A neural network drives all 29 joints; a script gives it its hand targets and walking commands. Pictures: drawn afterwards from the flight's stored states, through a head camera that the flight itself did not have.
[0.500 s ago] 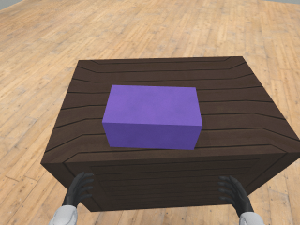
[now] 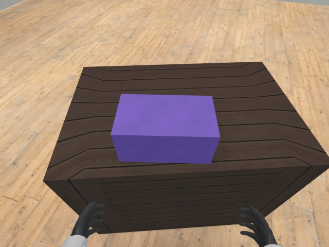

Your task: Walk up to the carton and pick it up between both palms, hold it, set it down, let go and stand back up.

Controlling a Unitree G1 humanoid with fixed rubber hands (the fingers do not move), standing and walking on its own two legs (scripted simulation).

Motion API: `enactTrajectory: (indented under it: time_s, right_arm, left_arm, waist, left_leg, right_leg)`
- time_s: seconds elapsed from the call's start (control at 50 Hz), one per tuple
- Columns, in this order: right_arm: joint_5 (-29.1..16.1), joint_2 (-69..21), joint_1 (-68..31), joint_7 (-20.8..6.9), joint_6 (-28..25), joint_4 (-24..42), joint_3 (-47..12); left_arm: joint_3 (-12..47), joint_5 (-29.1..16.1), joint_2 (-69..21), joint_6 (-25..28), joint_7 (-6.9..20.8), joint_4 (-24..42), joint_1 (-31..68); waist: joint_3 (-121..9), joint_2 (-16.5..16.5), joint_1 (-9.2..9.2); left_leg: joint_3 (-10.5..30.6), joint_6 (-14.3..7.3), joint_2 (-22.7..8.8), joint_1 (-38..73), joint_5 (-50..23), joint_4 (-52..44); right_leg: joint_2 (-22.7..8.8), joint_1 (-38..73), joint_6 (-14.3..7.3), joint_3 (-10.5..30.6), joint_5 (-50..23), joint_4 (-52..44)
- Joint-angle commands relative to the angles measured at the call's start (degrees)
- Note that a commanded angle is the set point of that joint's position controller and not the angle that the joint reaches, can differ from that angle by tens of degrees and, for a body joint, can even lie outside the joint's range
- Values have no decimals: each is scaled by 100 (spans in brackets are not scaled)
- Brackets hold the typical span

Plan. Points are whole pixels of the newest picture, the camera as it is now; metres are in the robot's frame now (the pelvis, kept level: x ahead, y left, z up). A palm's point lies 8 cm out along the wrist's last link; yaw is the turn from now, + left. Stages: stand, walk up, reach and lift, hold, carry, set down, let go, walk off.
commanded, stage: set down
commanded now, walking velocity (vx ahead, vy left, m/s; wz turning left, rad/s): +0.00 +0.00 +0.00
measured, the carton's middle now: (165, 128) +0.47 +0.03 -0.02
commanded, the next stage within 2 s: let go in 0.46 s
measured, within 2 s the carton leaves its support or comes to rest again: neither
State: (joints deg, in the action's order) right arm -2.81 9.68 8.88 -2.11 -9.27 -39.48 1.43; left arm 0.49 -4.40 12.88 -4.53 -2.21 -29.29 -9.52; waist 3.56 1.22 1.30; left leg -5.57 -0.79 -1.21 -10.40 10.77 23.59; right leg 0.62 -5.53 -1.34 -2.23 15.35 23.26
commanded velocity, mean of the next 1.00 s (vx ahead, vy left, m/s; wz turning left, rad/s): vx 0.00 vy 0.00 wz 0.00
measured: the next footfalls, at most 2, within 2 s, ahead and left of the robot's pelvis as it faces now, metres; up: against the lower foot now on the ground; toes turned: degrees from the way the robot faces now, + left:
none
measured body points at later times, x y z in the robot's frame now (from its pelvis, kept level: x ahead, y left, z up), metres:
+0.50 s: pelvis +0.00 -0.01 +0.00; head +0.02 +0.00 +0.45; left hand +0.16 +0.23 -0.10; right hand +0.16 -0.23 -0.10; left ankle +0.02 +0.11 -0.74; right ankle -0.03 -0.10 -0.74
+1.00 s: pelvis +0.00 -0.01 +0.00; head +0.01 -0.01 +0.45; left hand +0.17 +0.22 -0.10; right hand +0.15 -0.24 -0.10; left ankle +0.02 +0.11 -0.74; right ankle -0.03 -0.10 -0.74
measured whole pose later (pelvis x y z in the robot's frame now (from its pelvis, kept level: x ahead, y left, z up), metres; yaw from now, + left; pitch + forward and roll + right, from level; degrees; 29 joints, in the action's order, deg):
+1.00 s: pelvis +0.00 -0.01 +0.00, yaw +0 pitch -3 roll +0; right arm 0.8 10.4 10.2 -2.1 -13.0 -45.5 1.7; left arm 0.5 0.0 11.8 -6.1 -1.1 -31.6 -10.6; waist 4.0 1.4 0.3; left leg -5.7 0.2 -2.0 -9.4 10.9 23.3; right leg 1.4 -5.0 -2.2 -2.0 15.8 23.7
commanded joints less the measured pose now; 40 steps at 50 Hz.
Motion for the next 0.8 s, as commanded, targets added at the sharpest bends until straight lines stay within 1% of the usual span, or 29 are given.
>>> enactTrajectory:
  time_s: [0.0, 0.02, 0.04, 0.06, 0.08, 0.1, 0.14, 0.16, 0.2, 0.22, 0.26, 0.32, 0.34, 0.36, 0.38, 0.4, 0.44, 0.46, 0.48, 0.52, 0.54, 0.58, 0.66, 0.74, 0.78]
  right_arm:
    - [-63, 756, -648, 46, -340, 1179, 298]
    - [46, 777, -447, 43, -318, 675, 266]
    - [16, 748, -549, 46, -349, 881, 263]
    - [12, 733, -544, 48, -363, 943, 267]
    - [46, 733, -517, 57, -360, 906, 245]
    - [91, 728, -483, 66, -346, 798, 251]
    - [130, 731, -471, 74, -318, 715, 232]
    - [175, 739, -472, 78, -327, 759, 291]
    - [180, 746, -417, 76, -352, 696, 280]
    - [146, 763, -466, 76, -382, 813, 310]
    - [230, 728, -409, 71, -392, 636, 273]
    - [255, 740, -376, 64, -466, 582, 283]
    - [237, 724, -404, 69, -495, 657, 276]
    - [265, 716, -365, 76, -498, 522, 298]
    - [263, 692, -376, 80, -515, 523, 280]
    - [304, 699, -292, 79, -515, 427, 297]
    - [305, 716, -291, 72, -541, 378, 259]
    - [322, 748, -317, 71, -562, 366, 307]
    - [334, 782, -337, 75, -572, 367, 319]
    - [338, 763, -349, 69, -574, 323, 317]
    - [335, 730, -314, 69, -579, 361, 293]
    - [392, 732, -322, 54, -593, 331, 321]
    - [357, 759, -353, 47, -616, 267, 301]
    - [337, 782, -328, 70, -658, 249, 239]
    - [324, 781, -289, 61, -654, 206, 228]
  left_arm:
    - [-323, 17, 728, 246, -26, 1338, 726]
    - [-288, 135, 663, 192, 8, 828, 475]
    - [-342, 109, 689, 189, 30, 947, 569]
    - [-342, 115, 698, 193, 32, 995, 540]
    - [-326, 121, 654, 180, 34, 939, 529]
    - [-321, 143, 638, 157, 57, 882, 511]
    - [-314, 200, 615, 100, 92, 776, 440]
    - [-293, 202, 602, 93, 92, 856, 456]
    - [-285, 210, 615, 92, 75, 890, 442]
    - [-306, 206, 655, 123, 59, 1016, 494]
    - [-302, 235, 658, 120, 73, 776, 421]
    - [-319, 299, 683, 136, 73, 793, 363]
    - [-311, 310, 679, 150, 61, 899, 419]
    - [-289, 314, 640, 155, 63, 849, 401]
    - [-327, 323, 682, 150, 68, 837, 389]
    - [-303, 336, 639, 138, 85, 772, 324]
    - [-299, 389, 624, 133, 78, 797, 302]
    - [-292, 386, 614, 138, 66, 869, 351]
    - [-288, 396, 613, 131, 67, 786, 342]
    - [-265, 358, 613, 120, 73, 739, 383]
    - [-283, 373, 608, 120, 80, 754, 355]
    - [-302, 416, 653, 122, 68, 782, 359]
    - [-298, 423, 645, 117, 65, 699, 378]
    - [-278, 395, 612, 133, 84, 713, 389]
    - [-299, 441, 609, 116, 89, 691, 388]
  waist:
    - [-1186, -206, 17]
    - [-1003, -207, -53]
    - [-1048, -166, 14]
    - [-1067, -179, 17]
    - [-950, -154, 12]
    - [-860, -100, -31]
    - [-713, -132, -9]
    - [-839, -160, -38]
    - [-856, -135, -22]
    - [-891, -150, -17]
    - [-807, -103, -21]
    - [-894, -85, 3]
    - [-882, -127, 14]
    - [-816, -149, -41]
    - [-898, -174, 6]
    - [-805, -132, -44]
    - [-798, -177, -24]
    - [-850, -195, -72]
    - [-790, -142, -76]
    - [-783, -148, -87]
    - [-738, -141, -59]
    - [-821, -117, -60]
    - [-824, -76, -58]
    - [-851, -20, -62]
    - [-822, -113, -83]
  left_leg:
    - [380, 194, 4, 1438, -1485, -58]
    - [374, 221, 13, 1460, -1464, -67]
    - [361, 210, 29, 1474, -1426, -86]
    - [370, 185, 29, 1484, -1392, -95]
    - [371, 186, 31, 1460, -1344, -100]
    - [354, 196, 24, 1423, -1277, -117]
    - [336, 176, 27, 1468, -1211, -137]
    - [343, 191, 19, 1448, -1207, -150]
    - [354, 199, 10, 1498, -1342, -119]
    - [347, 188, 22, 1525, -1321, -118]
    - [331, 177, 29, 1428, -1266, -105]
    - [324, 164, 26, 1534, -1314, -107]
    - [322, 166, 22, 1534, -1324, -93]
    - [312, 165, 16, 1514, -1383, -61]
    - [320, 148, 21, 1559, -1351, -55]
    - [323, 167, 23, 1571, -1342, -69]
    - [320, 175, 18, 1623, -1335, -74]
    - [317, 196, 27, 1644, -1338, -67]
    - [330, 174, 21, 1634, -1308, -59]
    - [326, 177, 38, 1565, -1237, -71]
    - [320, 167, 29, 1515, -1236, -64]
    - [325, 155, 27, 1574, -1248, -63]
    - [324, 127, 30, 1608, -1220, -54]
    - [322, 131, 41, 1484, -1280, -40]
    - [343, 155, 52, 1552, -1264, -41]
  right_leg:
    - [-85, -1038, 35, 197, -1271, -593]
    - [-71, -1116, 34, 177, -1287, -604]
    - [-74, -1065, 47, 158, -1270, -621]
    - [-75, -1069, 56, 181, -1256, -615]
    - [-88, -1128, 48, 183, -1203, -634]
    - [-64, -1130, 48, 157, -1145, -650]
    - [-86, -1196, 38, 172, -1095, -710]
    - [-67, -1125, 42, 160, -1056, -704]
    - [-52, -1151, 46, 137, -1159, -663]
    - [-63, -1154, 50, 161, -1179, -664]
    - [-68, -1125, 55, 170, -1212, -654]
    - [-61, -1145, 66, 159, -1248, -648]
    - [-88, -1156, 49, 186, -1278, -659]
    - [-88, -1194, 63, 195, -1361, -639]
    - [-93, -1171, 53, 203, -1351, -646]
    - [-92, -1178, 55, 209, -1381, -659]
    - [-100, -1241, 56, 198, -1360, -662]
    - [-77, -1235, 54, 185, -1345, -664]
    - [-94, -1270, 64, 187, -1341, -667]
    - [-95, -1256, 48, 188, -1342, -658]
    - [-107, -1228, 63, 206, -1339, -658]
    - [-111, -1251, 58, 210, -1390, -639]
    - [-110, -1245, 65, 211, -1395, -637]
    - [-120, -1145, 103, 236, -1703, -581]
    - [-126, -1176, 88, 239, -1678, -579]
